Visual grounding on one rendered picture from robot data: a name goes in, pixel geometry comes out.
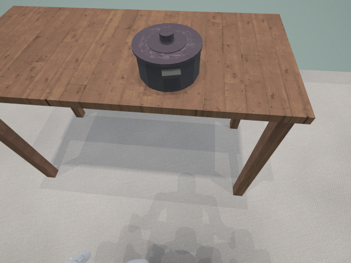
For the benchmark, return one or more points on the pot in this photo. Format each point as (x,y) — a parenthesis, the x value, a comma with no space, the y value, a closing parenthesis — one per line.
(169,79)

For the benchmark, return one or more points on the robot left hand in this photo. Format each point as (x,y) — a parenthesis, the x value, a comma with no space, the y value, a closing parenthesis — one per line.
(79,258)

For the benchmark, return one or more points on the table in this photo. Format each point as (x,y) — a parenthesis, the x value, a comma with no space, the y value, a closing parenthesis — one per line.
(82,58)

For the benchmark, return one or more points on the knob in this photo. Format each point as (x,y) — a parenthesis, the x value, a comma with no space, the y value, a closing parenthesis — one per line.
(166,35)

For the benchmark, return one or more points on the lid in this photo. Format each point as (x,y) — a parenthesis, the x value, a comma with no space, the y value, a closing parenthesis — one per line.
(148,48)

